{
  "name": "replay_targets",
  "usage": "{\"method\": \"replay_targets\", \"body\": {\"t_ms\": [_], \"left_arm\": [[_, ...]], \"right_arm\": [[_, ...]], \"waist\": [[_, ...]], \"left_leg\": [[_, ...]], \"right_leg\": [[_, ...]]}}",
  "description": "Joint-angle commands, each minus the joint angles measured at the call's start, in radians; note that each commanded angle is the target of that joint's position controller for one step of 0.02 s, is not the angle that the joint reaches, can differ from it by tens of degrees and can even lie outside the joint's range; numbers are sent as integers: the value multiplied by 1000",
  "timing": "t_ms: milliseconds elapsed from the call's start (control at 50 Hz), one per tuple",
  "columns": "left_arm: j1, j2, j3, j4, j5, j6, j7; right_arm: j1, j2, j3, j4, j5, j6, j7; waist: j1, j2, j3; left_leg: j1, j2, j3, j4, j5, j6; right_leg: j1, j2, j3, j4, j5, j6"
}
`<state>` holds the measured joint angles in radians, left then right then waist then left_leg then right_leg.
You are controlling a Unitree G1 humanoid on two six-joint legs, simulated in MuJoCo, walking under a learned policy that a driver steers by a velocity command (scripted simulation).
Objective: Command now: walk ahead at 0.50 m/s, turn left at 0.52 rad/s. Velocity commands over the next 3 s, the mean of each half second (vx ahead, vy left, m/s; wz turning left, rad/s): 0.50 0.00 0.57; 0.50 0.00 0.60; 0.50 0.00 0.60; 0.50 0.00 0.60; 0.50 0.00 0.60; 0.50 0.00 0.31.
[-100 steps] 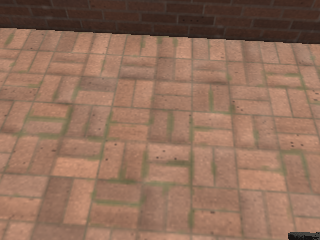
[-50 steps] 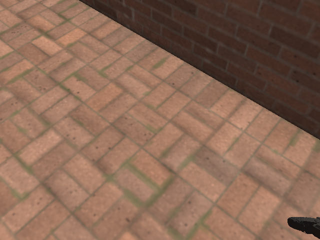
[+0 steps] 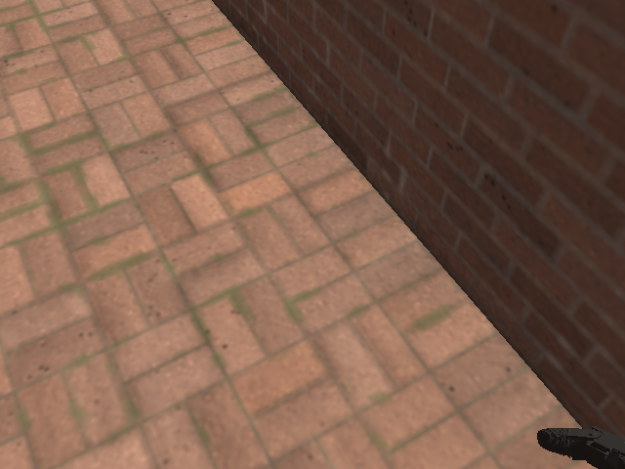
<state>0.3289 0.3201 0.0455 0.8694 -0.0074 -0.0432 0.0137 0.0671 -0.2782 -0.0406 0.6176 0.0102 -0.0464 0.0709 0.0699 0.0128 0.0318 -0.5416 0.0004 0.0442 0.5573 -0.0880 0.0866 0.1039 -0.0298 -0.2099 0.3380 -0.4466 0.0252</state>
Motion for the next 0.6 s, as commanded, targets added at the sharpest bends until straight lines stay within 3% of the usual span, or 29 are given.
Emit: {"method": "replay_targets", "body": {"t_ms": [20,40,60,80,100,120,140,180,220,260,300,380,420,460,480,500,520,540,560,580,600], "left_arm": [[-27,173,30,-93,10,-4,20],[83,18,-18,-147,35,-41,-5],[-32,117,-4,-159,0,-86,-26],[-132,156,6,-201,-31,-106,-35],[-143,143,0,-208,-17,-114,-30],[-145,144,4,-202,10,-110,-22],[-122,153,11,-204,20,-97,-21],[-84,130,10,-211,26,-72,-21],[-107,105,3,-224,31,-57,-17],[-194,73,-9,-250,32,-54,-18],[-278,60,-16,-270,24,-57,-24],[-322,114,4,-280,6,-71,-32],[-309,137,16,-278,7,-81,-32],[-189,167,37,-252,14,-91,-22],[-55,204,47,-238,32,-96,-7],[67,283,69,-212,51,-84,-1],[70,237,64,-190,24,-70,-7],[39,155,44,-196,14,-59,-1],[11,125,35,-201,18,-48,4],[-18,114,31,-190,20,-44,5],[-32,105,25,-183,26,-47,8]], "right_arm": [[374,-249,-107,22,1,8,-28],[330,-339,-114,11,0,6,-41],[374,-256,-94,-13,-5,-5,-44],[340,-218,-83,-4,-10,-14,-46],[272,-200,-77,-13,-3,-18,-48],[204,-178,-68,-29,-2,-16,-49],[168,-159,-58,-41,-9,-15,-51],[136,-166,-57,-40,-8,-16,-56],[137,-188,-60,-29,-7,-16,-65],[159,-202,-64,-12,-1,-8,-75],[204,-211,-67,10,3,1,-79],[248,-201,-65,48,8,-3,-73],[248,-199,-66,62,6,0,-73],[236,-175,-56,67,1,5,-72],[232,-123,-34,56,-5,-1,-66],[315,-68,-15,29,13,-11,-67],[331,-111,-15,23,16,-18,-67],[269,-187,-34,32,22,-12,-67],[204,-196,-36,22,11,-5,-68],[162,-181,-36,5,0,-5,-67],[147,-164,-37,-2,-1,-2,-64]], "waist": [[-246,2,-243],[-109,252,-334],[-206,158,-435],[-216,108,-288],[-165,11,-192],[-120,-29,-130],[-82,-12,-106],[-41,19,-84],[-37,27,-54],[-68,35,-34],[-114,49,-37],[-130,82,-25],[-118,107,-20],[-49,118,-75],[15,64,-189],[15,-175,-310],[-2,-310,-274],[19,-187,-154],[23,-102,-82],[11,-70,-24],[-4,-84,-4]], "left_leg": [[610,31,-149,-35,-22,118],[954,283,-717,-89,-104,320],[1006,332,-877,-206,-152,358],[911,291,-705,-220,-68,303],[743,246,-585,-222,45,261],[589,211,-506,-237,159,238],[484,186,-464,-267,226,238],[363,159,-417,-308,273,244],[264,115,-348,-321,292,228],[230,63,-300,-306,240,187],[248,48,-314,-286,139,155],[359,102,-452,-226,-21,137],[403,117,-503,-176,-11,126],[401,69,-484,-50,111,85],[318,20,-417,170,87,42],[-7,-126,-267,500,-172,-41],[-198,-90,-241,651,-511,-66],[-256,-29,-239,718,-450,-77],[-249,6,-197,724,-388,-83],[-244,33,-179,675,-338,-84],[-213,62,-175,636,-297,-82]], "right_leg": [[-300,-181,17,650,898,-58],[-778,48,98,1009,-116,2],[-897,57,307,1120,-152,-5],[-967,6,311,1084,-53,-20],[-920,-37,304,979,35,-24],[-846,-64,296,893,76,-11],[-767,-77,298,858,96,0],[-694,-76,274,774,115,30],[-651,-57,244,650,183,54],[-615,-29,231,468,318,62],[-579,8,232,314,439,60],[-566,22,293,163,450,31],[-535,26,292,138,384,7],[-345,27,262,68,365,-40],[-118,-101,374,94,314,-97],[202,-305,768,28,81,-245],[220,-410,1010,-68,-83,-285],[127,-387,898,-75,-143,-248],[42,-342,750,-69,-45,-208],[-48,-301,646,-89,65,-196],[-108,-272,567,-111,152,-185]]}}
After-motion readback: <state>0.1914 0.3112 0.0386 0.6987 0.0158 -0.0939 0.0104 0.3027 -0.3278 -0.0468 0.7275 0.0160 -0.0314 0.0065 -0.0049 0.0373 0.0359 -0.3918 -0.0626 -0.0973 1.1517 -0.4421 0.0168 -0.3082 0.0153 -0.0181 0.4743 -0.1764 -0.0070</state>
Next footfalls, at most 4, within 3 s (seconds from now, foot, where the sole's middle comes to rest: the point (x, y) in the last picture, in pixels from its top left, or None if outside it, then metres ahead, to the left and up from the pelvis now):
0.02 left None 0.18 0.09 -0.76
0.48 right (373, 461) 0.47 -0.06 -0.76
0.96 left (193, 392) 0.59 0.33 -0.76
1.46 right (200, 259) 0.94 0.38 -0.76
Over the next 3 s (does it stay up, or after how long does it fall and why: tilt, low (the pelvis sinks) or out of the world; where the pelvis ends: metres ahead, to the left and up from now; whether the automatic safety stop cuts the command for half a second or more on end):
stays up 0.92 1.17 0.00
